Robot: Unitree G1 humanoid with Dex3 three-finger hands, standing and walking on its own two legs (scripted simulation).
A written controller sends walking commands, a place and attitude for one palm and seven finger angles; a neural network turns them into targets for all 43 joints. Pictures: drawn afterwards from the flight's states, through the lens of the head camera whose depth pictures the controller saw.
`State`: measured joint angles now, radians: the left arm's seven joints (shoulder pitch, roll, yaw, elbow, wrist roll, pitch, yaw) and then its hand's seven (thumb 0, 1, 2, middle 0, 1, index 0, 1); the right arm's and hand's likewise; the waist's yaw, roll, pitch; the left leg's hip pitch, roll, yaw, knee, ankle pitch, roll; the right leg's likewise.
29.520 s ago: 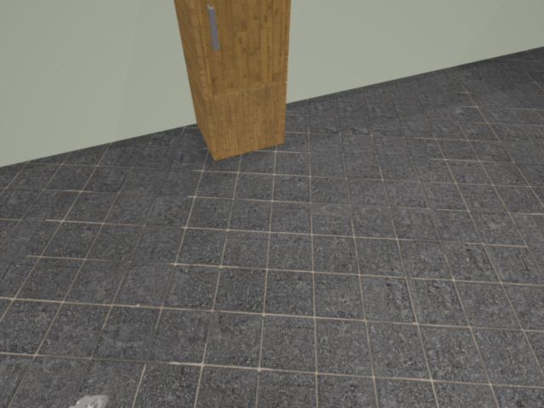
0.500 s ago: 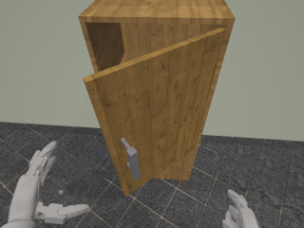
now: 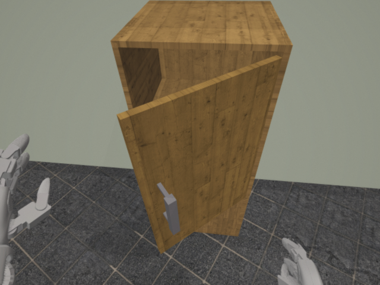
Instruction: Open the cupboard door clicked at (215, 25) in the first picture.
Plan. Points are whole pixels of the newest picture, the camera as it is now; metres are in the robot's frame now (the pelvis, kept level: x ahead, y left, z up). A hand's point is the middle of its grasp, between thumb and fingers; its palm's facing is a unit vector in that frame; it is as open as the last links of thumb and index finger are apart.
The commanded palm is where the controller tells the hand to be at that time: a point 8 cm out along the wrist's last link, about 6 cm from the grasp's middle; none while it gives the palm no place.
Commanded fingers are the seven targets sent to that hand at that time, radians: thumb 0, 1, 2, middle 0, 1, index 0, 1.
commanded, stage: draw the hand back to the body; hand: left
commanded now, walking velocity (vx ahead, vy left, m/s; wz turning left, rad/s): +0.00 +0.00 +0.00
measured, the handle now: (168, 209) +0.31 +0.11 -0.04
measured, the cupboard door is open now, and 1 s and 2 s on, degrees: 41 41 41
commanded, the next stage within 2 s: step back with the hand held close in 0.34 s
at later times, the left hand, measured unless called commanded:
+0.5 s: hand (50, 211) +0.17 +0.25 +0.16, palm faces +0.45 -0.79 -0.42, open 7.4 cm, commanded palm +0.13 +0.28 +0.17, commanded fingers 0.00 0.90 0.90 -0.20 -0.30 -0.20 -0.30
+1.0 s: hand (25, 238) +0.13 +0.26 +0.15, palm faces +0.42 -0.76 -0.50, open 7.4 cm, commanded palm +0.08 +0.30 +0.17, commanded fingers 0.00 0.90 0.90 -0.20 -0.30 -0.20 -0.30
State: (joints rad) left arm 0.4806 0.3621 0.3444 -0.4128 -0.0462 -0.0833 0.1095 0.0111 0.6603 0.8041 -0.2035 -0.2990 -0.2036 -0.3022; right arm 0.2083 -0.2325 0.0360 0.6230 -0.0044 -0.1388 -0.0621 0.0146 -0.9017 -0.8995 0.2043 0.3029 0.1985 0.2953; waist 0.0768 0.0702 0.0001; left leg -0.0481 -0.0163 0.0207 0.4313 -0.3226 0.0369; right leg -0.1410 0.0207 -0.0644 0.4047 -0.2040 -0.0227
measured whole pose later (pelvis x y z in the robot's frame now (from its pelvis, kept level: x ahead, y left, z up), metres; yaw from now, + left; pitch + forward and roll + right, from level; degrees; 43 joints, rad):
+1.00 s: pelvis -0.07 +0.00 -0.01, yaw -2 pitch -1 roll +0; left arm 0.56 0.41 0.43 -0.51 0.02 -0.17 0.18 0.02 0.88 0.90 -0.22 -0.30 -0.22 -0.30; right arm 0.24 -0.23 -0.01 0.54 -0.04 -0.04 -0.10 0.01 -0.90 -0.90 0.20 0.30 0.20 0.30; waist -0.01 -0.03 0.01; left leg -0.29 -0.03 0.07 0.59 -0.29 0.06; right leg -0.38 0.01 -0.02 0.54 -0.14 -0.02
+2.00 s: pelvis -0.27 -0.02 -0.01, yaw -4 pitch +2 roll -1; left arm 0.58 0.43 0.43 -0.55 -0.03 -0.17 0.15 0.02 0.88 0.90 -0.21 -0.30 -0.21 -0.30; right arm 0.18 -0.17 0.03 0.63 -0.02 -0.13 -0.05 0.01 -0.90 -0.90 0.21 0.30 0.20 0.30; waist 0.02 -0.02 0.03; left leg -0.43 0.02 -0.02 0.54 -0.20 -0.01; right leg -0.20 0.05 -0.01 0.46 -0.30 -0.03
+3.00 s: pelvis -0.33 -0.01 -0.01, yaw -2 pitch +0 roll +0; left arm 0.21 0.29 0.02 0.70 0.04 0.04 -0.01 0.01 0.90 0.90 -0.20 -0.30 -0.20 -0.30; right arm 0.12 -0.29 0.00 0.92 -0.02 -0.03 0.02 0.01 -0.90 -0.90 0.21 0.30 0.20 0.30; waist -0.02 0.02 0.02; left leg -0.32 -0.03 0.03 0.51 -0.19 0.04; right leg -0.27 0.00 -0.03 0.54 -0.26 -0.01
